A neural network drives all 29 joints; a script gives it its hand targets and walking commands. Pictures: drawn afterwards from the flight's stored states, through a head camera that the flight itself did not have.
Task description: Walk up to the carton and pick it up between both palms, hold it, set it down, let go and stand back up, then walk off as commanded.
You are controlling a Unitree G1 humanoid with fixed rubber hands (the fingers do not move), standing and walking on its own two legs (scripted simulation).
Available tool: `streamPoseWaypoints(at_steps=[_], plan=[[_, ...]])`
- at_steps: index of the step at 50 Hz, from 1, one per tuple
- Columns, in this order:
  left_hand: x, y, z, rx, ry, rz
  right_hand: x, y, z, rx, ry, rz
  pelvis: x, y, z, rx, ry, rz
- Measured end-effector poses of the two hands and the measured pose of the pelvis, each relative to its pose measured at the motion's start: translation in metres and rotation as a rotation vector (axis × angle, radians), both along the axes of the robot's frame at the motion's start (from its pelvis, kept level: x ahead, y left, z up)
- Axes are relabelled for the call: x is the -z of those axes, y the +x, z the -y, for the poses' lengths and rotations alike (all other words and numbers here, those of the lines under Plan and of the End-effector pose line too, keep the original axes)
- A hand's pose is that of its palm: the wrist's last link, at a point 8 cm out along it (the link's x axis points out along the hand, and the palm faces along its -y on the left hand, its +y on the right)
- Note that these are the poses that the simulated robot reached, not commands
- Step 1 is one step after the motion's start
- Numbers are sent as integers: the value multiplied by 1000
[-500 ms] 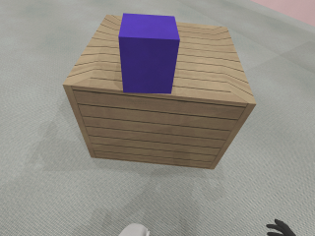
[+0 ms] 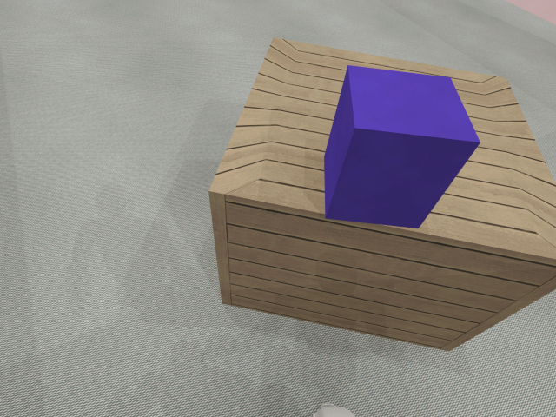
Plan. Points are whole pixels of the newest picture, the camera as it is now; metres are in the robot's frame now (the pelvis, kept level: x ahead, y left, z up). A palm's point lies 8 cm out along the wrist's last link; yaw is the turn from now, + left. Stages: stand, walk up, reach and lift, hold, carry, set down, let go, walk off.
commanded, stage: walk up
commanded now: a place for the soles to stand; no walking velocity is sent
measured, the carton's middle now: (385, 151) +0.64 -0.20 +0.00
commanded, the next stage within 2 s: none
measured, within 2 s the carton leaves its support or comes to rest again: neither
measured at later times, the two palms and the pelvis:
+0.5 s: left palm (0, 398) +0.17 +0.44 -0.18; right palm (414, 379) +0.21 -0.20 -0.07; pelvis +0.13 +0.13 -0.03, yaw +0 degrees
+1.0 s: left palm (57, 413) +0.15 +0.34 -0.17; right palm (487, 406) +0.19 -0.32 -0.10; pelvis +0.12 +0.02 -0.05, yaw -5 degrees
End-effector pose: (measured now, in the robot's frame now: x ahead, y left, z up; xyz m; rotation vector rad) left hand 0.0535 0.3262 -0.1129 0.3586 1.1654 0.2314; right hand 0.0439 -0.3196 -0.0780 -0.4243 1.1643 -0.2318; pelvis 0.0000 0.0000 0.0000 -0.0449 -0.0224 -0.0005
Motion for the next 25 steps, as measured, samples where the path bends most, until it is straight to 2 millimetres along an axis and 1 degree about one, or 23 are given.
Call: streamPoseWaypoints(at_steps=[5,6,8,9,11,13,14,16,18,19,22,25], plan=[[1,36,-21,-10,26,-12,16,34,-18,4,6,-52,8,36,-17,-13,23,-30],[4,39,-25,-25,34,-8,21,45,-21,-5,4,-57,11,43,-21,-28,29,-23],[9,37,-33,-48,36,-20,26,73,-33,-24,3,-28,15,54,-29,-39,-10,0],[12,36,-37,-52,33,-30,24,90,-40,-42,5,3,16,60,-34,-36,-18,6],[15,36,-43,-53,19,-47,14,124,-54,-79,1,75,13,69,-44,-31,-11,12],[15,43,-51,-42,3,-59,3,155,-67,-101,0,160,10,78,-56,-20,7,12],[15,49,-56,-35,-7,-57,-1,167,-74,-110,1,193,10,82,-63,-16,8,13],[19,64,-69,-26,-32,-43,-4,184,-88,-120,-2,224,12,92,-78,-16,-3,7],[31,80,-83,-13,-69,-29,-2,192,-103,-108,-26,238,20,104,-95,-13,-17,21],[40,88,-90,-10,-86,-22,1,193,-109,-94,-47,243,26,110,-104,-11,-21,37],[59,108,-105,-9,-120,-23,3,182,-120,-49,-109,224,37,124,-124,-3,-14,76],[65,115,-111,-15,-149,-52,-11,169,-120,-9,-169,164,31,133,-132,-3,-21,82]])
